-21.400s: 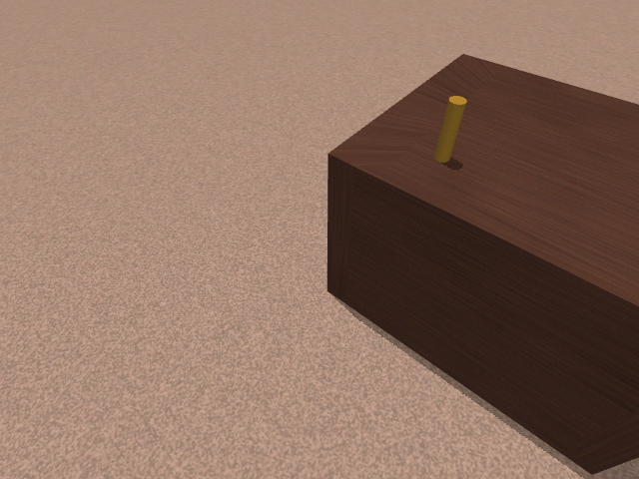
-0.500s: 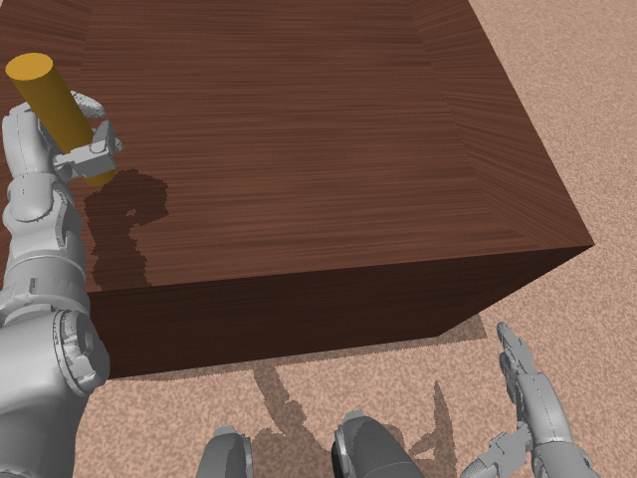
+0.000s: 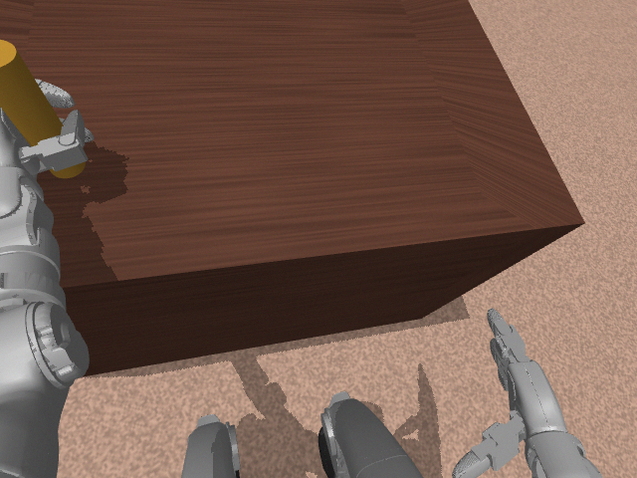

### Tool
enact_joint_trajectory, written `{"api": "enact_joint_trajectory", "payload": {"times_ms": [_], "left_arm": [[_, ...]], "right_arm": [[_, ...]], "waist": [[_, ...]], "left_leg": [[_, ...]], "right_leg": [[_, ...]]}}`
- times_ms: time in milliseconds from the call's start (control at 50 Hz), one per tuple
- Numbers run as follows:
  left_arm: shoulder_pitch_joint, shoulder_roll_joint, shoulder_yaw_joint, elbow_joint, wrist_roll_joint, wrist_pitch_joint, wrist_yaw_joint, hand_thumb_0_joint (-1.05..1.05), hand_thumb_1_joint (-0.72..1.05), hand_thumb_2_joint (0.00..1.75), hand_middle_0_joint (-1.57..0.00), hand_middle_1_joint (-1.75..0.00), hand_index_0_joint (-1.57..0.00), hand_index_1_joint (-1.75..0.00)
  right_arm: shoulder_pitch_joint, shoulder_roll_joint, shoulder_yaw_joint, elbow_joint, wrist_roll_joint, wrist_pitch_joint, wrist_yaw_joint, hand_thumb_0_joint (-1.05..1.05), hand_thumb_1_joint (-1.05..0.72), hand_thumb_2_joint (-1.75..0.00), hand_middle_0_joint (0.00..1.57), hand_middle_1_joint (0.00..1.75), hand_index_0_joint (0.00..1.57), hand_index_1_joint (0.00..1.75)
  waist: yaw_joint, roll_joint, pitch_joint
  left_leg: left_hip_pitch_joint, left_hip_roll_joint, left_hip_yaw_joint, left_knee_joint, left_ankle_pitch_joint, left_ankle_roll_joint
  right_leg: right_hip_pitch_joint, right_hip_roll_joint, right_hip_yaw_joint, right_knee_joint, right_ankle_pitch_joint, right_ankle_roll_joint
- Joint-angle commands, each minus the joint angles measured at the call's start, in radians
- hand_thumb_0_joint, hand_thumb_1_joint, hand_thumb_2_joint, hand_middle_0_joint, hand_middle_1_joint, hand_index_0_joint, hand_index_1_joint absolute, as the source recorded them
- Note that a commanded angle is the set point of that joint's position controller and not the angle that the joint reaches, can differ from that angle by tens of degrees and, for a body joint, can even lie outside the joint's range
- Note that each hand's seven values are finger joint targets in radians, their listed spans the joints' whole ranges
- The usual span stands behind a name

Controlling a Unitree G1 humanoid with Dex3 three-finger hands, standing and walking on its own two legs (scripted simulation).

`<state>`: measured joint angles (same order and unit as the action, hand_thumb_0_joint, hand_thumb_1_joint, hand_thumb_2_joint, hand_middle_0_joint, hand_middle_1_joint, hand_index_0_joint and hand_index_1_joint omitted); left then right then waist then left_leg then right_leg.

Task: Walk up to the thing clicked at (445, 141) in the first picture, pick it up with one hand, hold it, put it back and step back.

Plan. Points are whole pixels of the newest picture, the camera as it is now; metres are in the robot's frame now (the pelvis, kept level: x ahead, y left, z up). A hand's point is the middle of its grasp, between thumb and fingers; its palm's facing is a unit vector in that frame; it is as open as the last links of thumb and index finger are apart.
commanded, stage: lower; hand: left
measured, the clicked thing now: (35, 119) +0.54 +0.24 +0.07
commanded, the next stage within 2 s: loosen in 0.42 s
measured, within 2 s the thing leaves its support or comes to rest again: rests again in 0.20 s
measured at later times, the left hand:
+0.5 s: hand (71, 136) +0.54 +0.22 +0.03, palm faces +0.21 -0.98 +0.00, open 4.9 cm
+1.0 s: hand (72, 137) +0.54 +0.22 +0.03, palm faces +0.21 -0.98 +0.00, open 8.5 cm
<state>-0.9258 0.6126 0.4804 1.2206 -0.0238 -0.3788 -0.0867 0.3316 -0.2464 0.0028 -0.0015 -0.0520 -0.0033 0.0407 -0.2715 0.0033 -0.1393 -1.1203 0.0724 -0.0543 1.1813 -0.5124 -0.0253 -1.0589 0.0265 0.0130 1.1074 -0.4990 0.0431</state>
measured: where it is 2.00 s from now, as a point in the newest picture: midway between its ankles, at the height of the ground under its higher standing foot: outside the picture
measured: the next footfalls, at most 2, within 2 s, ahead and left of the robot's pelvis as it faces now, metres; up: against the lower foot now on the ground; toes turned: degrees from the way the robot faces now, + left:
none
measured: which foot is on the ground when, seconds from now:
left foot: down 0.00-1.00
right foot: down 0.00-1.00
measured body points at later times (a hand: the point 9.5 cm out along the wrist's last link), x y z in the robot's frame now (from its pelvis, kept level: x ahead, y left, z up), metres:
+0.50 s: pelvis +0.00 +0.00 -0.01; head +0.16 +0.05 +0.41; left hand +0.53 +0.27 +0.04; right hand +0.17 -0.26 +0.00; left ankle +0.01 +0.13 -0.64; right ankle +0.01 -0.15 -0.64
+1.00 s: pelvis -0.01 +0.00 -0.02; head +0.15 +0.05 +0.40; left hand +0.53 +0.27 +0.03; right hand +0.16 -0.26 +0.00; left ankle +0.01 +0.13 -0.64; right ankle +0.01 -0.15 -0.64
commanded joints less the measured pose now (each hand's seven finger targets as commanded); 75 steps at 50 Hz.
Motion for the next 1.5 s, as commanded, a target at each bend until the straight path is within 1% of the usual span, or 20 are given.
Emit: {"api": "enact_joint_trajectory", "payload": {"times_ms": [0, 120, 160, 260, 300, 400, 520, 640, 700, 740, 860, 920, 1020, 1140, 1180, 1260, 1280, 1340, 1440, 1480], "left_arm": [[-0.473, 0.295, 0.031, -0.258, -0.018, -0.092, 0.000, 0.00, 0.72, 1.34, -1.43, -1.43, -1.43, -1.44], [-0.465, 0.249, 0.010, -0.260, -0.016, -0.098, 0.003, 0.00, 0.70, 1.36, -1.42, -1.44, -1.42, -1.45], [-0.452, 0.264, 0.017, -0.270, -0.010, -0.099, 0.007, 0.00, 0.70, 1.36, -1.43, -1.44, -1.43, -1.46], [-0.445, 0.244, 0.012, -0.280, -0.019, -0.102, 0.009, 0.00, 0.68, 1.36, -1.43, -1.44, -1.42, -1.45], [-0.462, 0.271, 0.025, -0.294, -0.015, -0.110, 0.014, 0.00, 0.68, 1.36, -1.42, -1.43, -1.41, -1.45], [-0.438, 0.217, 0.007, -0.242, -0.014, -0.113, 0.020, 0.00, 0.67, 1.35, -1.41, -1.43, -1.41, -1.44], [-0.410, 0.218, 0.004, -0.199, 0.000, -0.114, 0.020, 0.00, 0.67, 1.28, -1.42, -1.39, -1.44, -1.38], [-0.431, 0.237, 0.008, -0.201, 0.001, -0.108, 0.023, 0.00, 0.35, 0.83, -1.20, -1.08, -1.24, -1.04], [-0.456, 0.249, 0.014, -0.220, 0.008, -0.110, 0.028, 0.00, 0.17, 0.67, -1.12, -0.96, -1.16, -0.92], [-0.440, 0.223, 0.003, -0.185, 0.007, -0.106, 0.029, 0.00, 0.13, 0.65, -0.99, -0.85, -1.00, -0.83], [-0.480, 0.255, 0.015, -0.226, 0.010, -0.104, 0.033, 0.00, -0.04, 0.46, -0.79, -0.62, -0.80, -0.62], [-0.457, 0.244, 0.009, -0.183, 0.012, -0.100, 0.037, 0.00, -0.08, 0.40, -0.70, -0.53, -0.69, -0.52], [-0.450, 0.244, 0.007, -0.191, 0.015, -0.097, 0.037, 0.00, -0.17, 0.27, -0.51, -0.36, -0.51, -0.35], [-0.473, 0.242, 0.007, -0.209, 0.016, -0.098, 0.042, 0.00, -0.32, 0.12, -0.31, -0.17, -0.30, -0.17], [-0.463, 0.286, 0.034, -0.213, 0.016, -0.099, 0.043, 0.00, -0.40, 0.12, -0.17, -0.14, -0.18, -0.14], [-0.537, 0.409, 0.094, -0.372, 0.014, -0.099, 0.038, 0.00, -0.46, 0.06, -0.08, -0.05, -0.07, -0.05], [-0.475, 0.380, 0.084, -0.291, 0.013, -0.083, 0.032, 0.00, -0.48, 0.05, -0.07, -0.04, -0.06, -0.04], [-0.507, 0.461, 0.118, -0.370, 0.011, -0.060, 0.024, 0.00, -0.49, 0.06, -0.06, -0.04, -0.05, -0.05], [-0.479, 0.422, 0.065, -0.323, 0.012, 0.019, -0.030, 0.00, -0.52, 0.02, -0.04, -0.02, -0.04, -0.02], [-0.428, 0.342, 0.013, -0.213, 0.008, 0.056, -0.066, 0.00, -0.53, 0.01, -0.05, -0.02, -0.05, -0.02]], "right_arm": [[0.043, -0.163, -0.108, -0.166, 0.001, -0.046, -0.024, 0.00, 0.55, -0.05, 0.05, 0.05, 0.05, 0.05], [0.043, -0.145, -0.099, -0.149, -0.004, -0.039, -0.015, 0.00, 0.55, -0.05, 0.05, 0.05, 0.05, 0.05], [0.032, -0.169, -0.119, -0.195, -0.005, -0.043, -0.016, 0.00, 0.55, -0.05, 0.05, 0.05, 0.05, 0.05], [0.049, -0.163, -0.110, -0.211, -0.008, -0.040, -0.011, 0.00, 0.55, -0.05, 0.05, 0.05, 0.05, 0.05], [0.053, -0.162, -0.108, -0.200, -0.008, -0.034, -0.011, 0.00, 0.55, -0.05, 0.05, 0.05, 0.05, 0.05], [0.056, -0.170, -0.120, -0.231, -0.010, -0.036, -0.010, 0.00, 0.55, -0.05, 0.05, 0.05, 0.05, 0.05], [0.048, -0.161, -0.106, -0.235, -0.011, -0.031, -0.001, 0.00, 0.56, -0.04, 0.05, 0.05, 0.05, 0.05], [0.077, -0.169, -0.115, -0.231, -0.012, -0.024, -0.001, 0.00, 0.55, -0.04, 0.05, 0.05, 0.05, 0.05], [0.071, -0.179, -0.127, -0.232, -0.014, -0.020, -0.001, 0.00, 0.54, -0.04, 0.05, 0.05, 0.05, 0.05], [0.052, -0.175, -0.125, -0.239, -0.013, -0.022, -0.001, 0.00, 0.54, -0.04, 0.05, 0.05, 0.05, 0.05], [0.053, -0.172, -0.115, -0.261, -0.014, -0.020, 0.000, 0.00, 0.53, -0.05, 0.05, 0.05, 0.05, 0.05], [0.067, -0.176, -0.121, -0.245, -0.015, -0.019, -0.004, 0.00, 0.53, -0.05, 0.05, 0.05, 0.05, 0.05], [0.080, -0.178, -0.126, -0.236, -0.015, -0.015, -0.003, 0.00, 0.53, -0.05, 0.05, 0.05, 0.05, 0.05], [0.039, -0.167, -0.116, -0.265, -0.014, -0.019, -0.001, 0.00, 0.54, -0.05, 0.05, 0.05, 0.05, 0.05], [0.058, -0.200, -0.147, -0.262, -0.015, -0.014, -0.007, 0.00, 0.54, -0.05, 0.05, 0.05, 0.05, 0.05], [0.071, -0.188, -0.124, -0.334, -0.006, 0.000, -0.010, 0.00, 0.54, -0.05, 0.05, 0.05, 0.05, 0.05], [0.101, -0.182, -0.125, -0.272, -0.009, 0.007, -0.012, 0.00, 0.53, -0.05, 0.05, 0.05, 0.05, 0.05], [0.091, -0.167, -0.112, -0.242, -0.001, 0.015, -0.016, 0.00, 0.53, -0.06, 0.05, 0.05, 0.05, 0.05], [0.048, -0.165, -0.104, -0.206, 0.010, 0.018, -0.022, 0.00, 0.52, -0.06, 0.05, 0.05, 0.05, 0.05], [0.017, -0.138, -0.067, -0.191, 0.019, 0.011, -0.020, 0.00, 0.53, -0.05, 0.05, 0.05, 0.05, 0.05]], "waist": [[0.001, 0.261, -0.592], [0.001, 0.307, -0.554], [0.000, 0.282, -0.598], [-0.007, 0.284, -0.631], [0.000, 0.279, -0.608], [-0.025, 0.252, -0.582], [-0.020, 0.252, -0.568], [-0.029, 0.249, -0.578], [-0.027, 0.285, -0.569], [-0.029, 0.255, -0.532], [-0.023, 0.284, -0.610], [-0.036, 0.257, -0.547], [-0.038, 0.282, -0.556], [-0.029, 0.274, -0.562], [-0.029, 0.281, -0.580], [0.008, 0.331, -0.738], [0.009, 0.333, -0.655], [0.032, 0.345, -0.650], [0.038, 0.320, -0.563], [0.033, 0.259, -0.487]], "left_leg": [[0.475, -0.024, 0.012, -0.085, 0.522, 0.033], [0.503, -0.014, -0.001, -0.086, 0.520, 0.021], [0.504, -0.015, 0.001, -0.078, 0.522, 0.026], [0.508, -0.014, 0.002, -0.060, 0.576, 0.027], [0.471, -0.020, 0.004, -0.064, 0.538, 0.030], [0.463, -0.016, -0.001, -0.059, 0.512, 0.030], [0.423, -0.020, 0.002, -0.045, 0.490, 0.033], [0.374, -0.028, 0.014, -0.036, 0.467, 0.039], [0.401, -0.024, 0.008, -0.045, 0.437, 0.032], [0.385, -0.021, 0.001, -0.054, 0.398, 0.029], [0.413, -0.019, 0.001, -0.044, 0.459, 0.027], [0.369, -0.022, 0.005, -0.050, 0.392, 0.030], [0.395, -0.018, 0.003, -0.044, 0.435, 0.027], [0.371, -0.021, 0.002, -0.056, 0.364, 0.028], [0.395, -0.016, -0.003, -0.055, 0.402, 0.022], [0.478, -0.024, 0.009, -0.057, 0.520, 0.018], [0.469, -0.022, 0.005, -0.066, 0.523, 0.015], [0.476, -0.027, 0.018, -0.080, 0.517, 0.019], [0.500, -0.025, 0.024, -0.117, 0.515, 0.020], [0.456, -0.025, 0.029, -0.137, 0.467, 0.028]], "right_leg": [[0.214, 0.017, -0.039, -0.091, 0.448, -0.053], [0.136, 0.024, -0.053, -0.081, 0.386, -0.063], [0.162, 0.023, -0.049, -0.080, 0.402, -0.061], [0.181, 0.023, -0.048, -0.067, 0.455, -0.058], [0.185, 0.021, -0.045, -0.065, 0.440, -0.057], [0.153, 0.025, -0.050, -0.058, 0.419, -0.057], [0.131, 0.023, -0.047, -0.045, 0.404, -0.057], [0.177, 0.018, -0.036, -0.044, 0.439, -0.049], [0.125, 0.021, -0.043, -0.046, 0.375, -0.057], [0.105, 0.025, -0.050, -0.044, 0.334, -0.061], [0.139, 0.025, -0.050, -0.035, 0.380, -0.060], [0.126, 0.026, -0.049, -0.040, 0.342, -0.058], [0.111, 0.027, -0.051, -0.035, 0.363, -0.060], [0.120, 0.025, -0.050, -0.038, 0.312, -0.060], [0.119, 0.028, -0.055, -0.034, 0.331, -0.062], [0.251, 0.022, -0.044, -0.034, 0.444, -0.060], [0.220, 0.023, -0.048, -0.037, 0.428, -0.061], [0.256, 0.019, -0.037, -0.060, 0.436, -0.056], [0.256, 0.020, -0.037, -0.107, 0.437, -0.056], [0.269, 0.020, -0.037, -0.135, 0.423, -0.053]]}}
